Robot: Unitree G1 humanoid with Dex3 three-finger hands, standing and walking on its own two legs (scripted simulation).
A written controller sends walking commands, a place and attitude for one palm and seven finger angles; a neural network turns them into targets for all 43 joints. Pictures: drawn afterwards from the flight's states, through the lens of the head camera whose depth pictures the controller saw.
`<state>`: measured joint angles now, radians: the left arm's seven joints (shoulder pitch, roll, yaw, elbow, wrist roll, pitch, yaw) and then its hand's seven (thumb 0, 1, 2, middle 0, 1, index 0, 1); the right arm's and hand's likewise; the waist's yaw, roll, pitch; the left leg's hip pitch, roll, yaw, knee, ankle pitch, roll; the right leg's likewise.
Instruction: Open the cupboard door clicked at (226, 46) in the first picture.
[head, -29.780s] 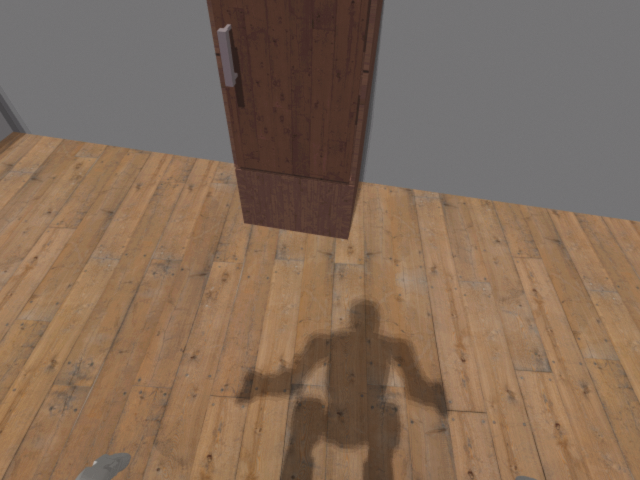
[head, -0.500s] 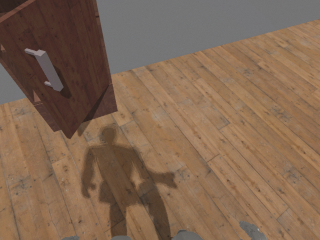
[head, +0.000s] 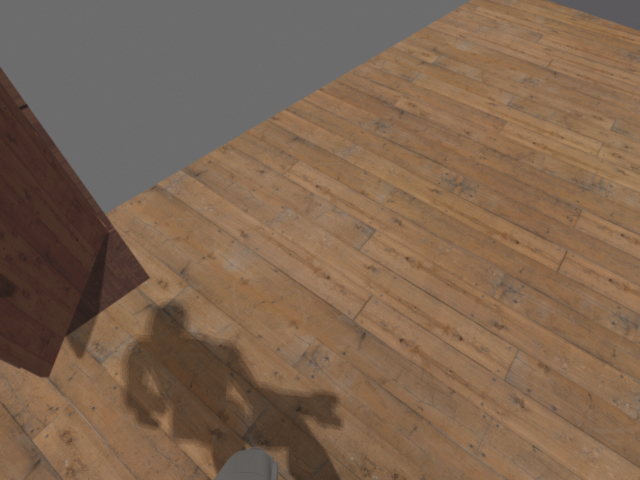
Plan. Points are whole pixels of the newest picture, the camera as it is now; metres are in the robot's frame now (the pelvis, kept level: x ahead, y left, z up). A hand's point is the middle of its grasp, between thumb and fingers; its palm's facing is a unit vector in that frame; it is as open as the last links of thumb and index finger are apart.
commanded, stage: walk to a spot facing it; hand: left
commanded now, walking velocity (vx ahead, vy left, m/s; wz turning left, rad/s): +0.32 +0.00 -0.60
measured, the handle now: out of the picture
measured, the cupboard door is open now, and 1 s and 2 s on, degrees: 45 45 45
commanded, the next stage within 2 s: turn to face it in 1.34 s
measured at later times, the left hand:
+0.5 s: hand (265, 325) +0.36 +0.12 -0.17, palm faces -0.40 -0.90 -0.18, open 7.4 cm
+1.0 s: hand (317, 303) +0.41 +0.04 -0.16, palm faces -0.35 -0.91 -0.23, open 7.3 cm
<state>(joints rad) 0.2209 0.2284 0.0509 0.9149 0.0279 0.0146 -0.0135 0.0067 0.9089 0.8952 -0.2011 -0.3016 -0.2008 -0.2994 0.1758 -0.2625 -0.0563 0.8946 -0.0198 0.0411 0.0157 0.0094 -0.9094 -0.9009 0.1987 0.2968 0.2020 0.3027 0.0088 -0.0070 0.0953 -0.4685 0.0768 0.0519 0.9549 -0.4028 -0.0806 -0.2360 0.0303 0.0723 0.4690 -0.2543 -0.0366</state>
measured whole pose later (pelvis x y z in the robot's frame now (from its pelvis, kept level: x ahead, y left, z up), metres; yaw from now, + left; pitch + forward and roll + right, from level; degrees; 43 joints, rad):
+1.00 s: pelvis +0.36 -0.14 +0.00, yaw -26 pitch +1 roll +1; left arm 0.38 0.16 0.04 1.08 0.01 -0.09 0.02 0.00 0.93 0.90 -0.20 -0.30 -0.20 -0.30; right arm 0.10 -0.18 -0.04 0.98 -0.01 -0.01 0.02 0.00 -0.91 -0.90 0.20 0.30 0.20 0.30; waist 0.03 0.01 0.04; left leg -0.62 0.11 0.06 0.91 -0.15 -0.05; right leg 0.02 0.11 -0.03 0.25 -0.29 -0.13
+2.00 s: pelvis +0.70 -0.29 -0.03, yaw -12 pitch +1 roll -2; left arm 0.14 0.21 0.06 0.93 0.02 0.03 0.01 -0.01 0.93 0.90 -0.20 -0.30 -0.20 -0.30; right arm 0.18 -0.23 -0.07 0.92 -0.02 0.01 0.02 0.00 -0.91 -0.90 0.20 0.30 0.20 0.30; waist -0.04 -0.05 0.04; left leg -0.44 0.08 0.09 0.74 -0.30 0.00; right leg -0.36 -0.15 -0.24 0.82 -0.49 0.05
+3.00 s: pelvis +0.73 -0.35 +0.00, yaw +22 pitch +1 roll -1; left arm 0.13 0.27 0.07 0.87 0.02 0.06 0.01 0.01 0.91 0.90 -0.20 -0.30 -0.20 -0.30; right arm 0.14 -0.22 -0.04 0.90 -0.02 0.03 0.01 0.00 -0.91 -0.90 0.20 0.30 0.21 0.30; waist 0.00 -0.02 0.11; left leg -0.28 -0.01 -0.03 0.50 -0.24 0.02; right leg -0.48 -0.09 0.00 1.00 -0.42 0.09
